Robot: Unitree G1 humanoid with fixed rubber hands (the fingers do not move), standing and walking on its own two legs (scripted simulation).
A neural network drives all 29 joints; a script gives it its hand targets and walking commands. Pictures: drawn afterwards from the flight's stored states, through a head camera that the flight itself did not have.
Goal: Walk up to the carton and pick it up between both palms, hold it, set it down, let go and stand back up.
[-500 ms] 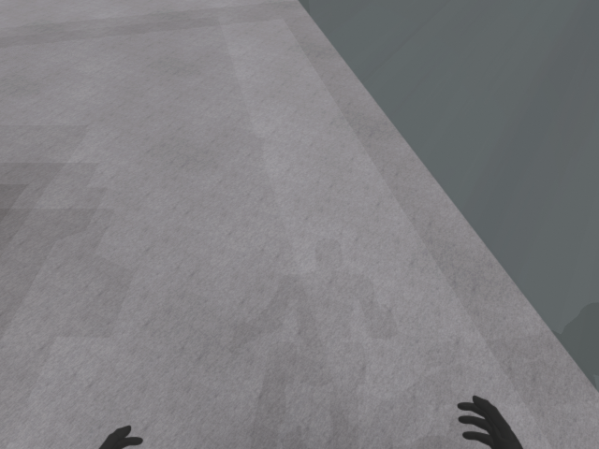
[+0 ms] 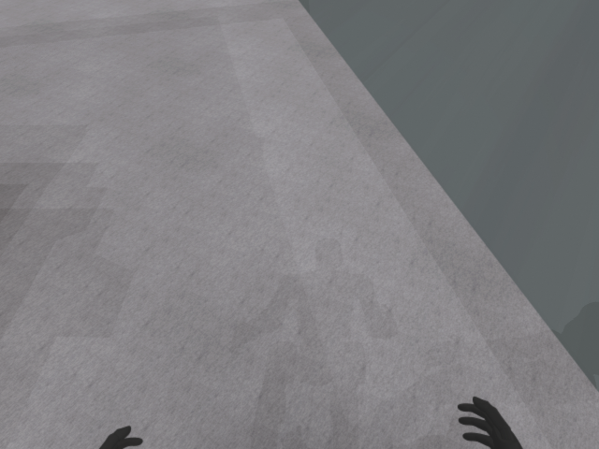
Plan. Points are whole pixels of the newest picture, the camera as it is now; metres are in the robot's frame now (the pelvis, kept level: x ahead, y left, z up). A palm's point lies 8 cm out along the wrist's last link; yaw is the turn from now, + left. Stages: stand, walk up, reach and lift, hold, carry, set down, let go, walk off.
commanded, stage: stand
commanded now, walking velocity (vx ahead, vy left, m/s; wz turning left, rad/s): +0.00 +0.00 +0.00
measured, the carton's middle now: out of the picture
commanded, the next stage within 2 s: walk up in 0.02 s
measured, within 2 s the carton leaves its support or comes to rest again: neither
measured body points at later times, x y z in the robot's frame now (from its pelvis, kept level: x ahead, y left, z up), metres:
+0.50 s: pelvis +0.03 +0.04 -0.01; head +0.04 +0.05 +0.44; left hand +0.10 +0.38 -0.10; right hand +0.24 -0.23 -0.08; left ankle +0.06 +0.19 -0.70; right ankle +0.02 -0.10 -0.72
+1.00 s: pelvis +0.21 +0.09 +0.00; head +0.22 +0.10 +0.45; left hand +0.12 +0.42 -0.09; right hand +0.50 -0.08 -0.08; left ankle +0.10 +0.18 -0.67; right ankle +0.26 +0.00 -0.72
